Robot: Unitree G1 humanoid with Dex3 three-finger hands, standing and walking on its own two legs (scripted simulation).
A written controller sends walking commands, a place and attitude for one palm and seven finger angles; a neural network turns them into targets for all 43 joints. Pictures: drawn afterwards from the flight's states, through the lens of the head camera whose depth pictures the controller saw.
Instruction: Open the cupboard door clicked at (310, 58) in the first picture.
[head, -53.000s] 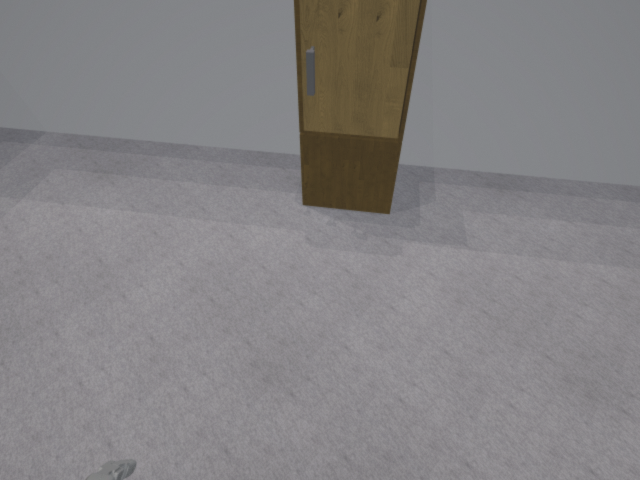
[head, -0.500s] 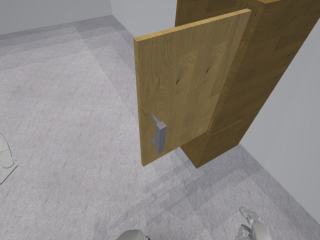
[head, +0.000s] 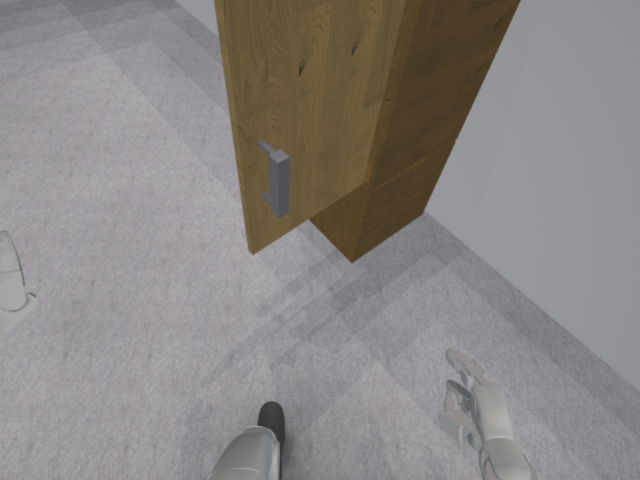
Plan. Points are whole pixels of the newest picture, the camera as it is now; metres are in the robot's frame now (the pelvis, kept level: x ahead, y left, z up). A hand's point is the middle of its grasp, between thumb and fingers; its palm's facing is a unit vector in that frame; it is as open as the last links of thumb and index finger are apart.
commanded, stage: stop stepping back and stand still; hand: left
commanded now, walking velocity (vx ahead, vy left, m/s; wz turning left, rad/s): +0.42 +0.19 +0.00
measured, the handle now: (272, 179) +0.61 +0.14 -0.07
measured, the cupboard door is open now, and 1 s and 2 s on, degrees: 93 93 93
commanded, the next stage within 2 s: let the arm hang, fingers relaxed in 1.40 s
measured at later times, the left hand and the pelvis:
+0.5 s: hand out of the picture +0.12 +0.23 +0.20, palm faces +0.41 -0.77 -0.50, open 7.4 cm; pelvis -0.07 -0.02 +0.03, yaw -1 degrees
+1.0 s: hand out of the picture +0.13 +0.25 +0.20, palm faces +0.44 -0.74 -0.51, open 7.4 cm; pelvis -0.06 -0.01 +0.02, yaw +1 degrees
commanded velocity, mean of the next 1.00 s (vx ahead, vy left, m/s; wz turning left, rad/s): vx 0.14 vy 0.02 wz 0.00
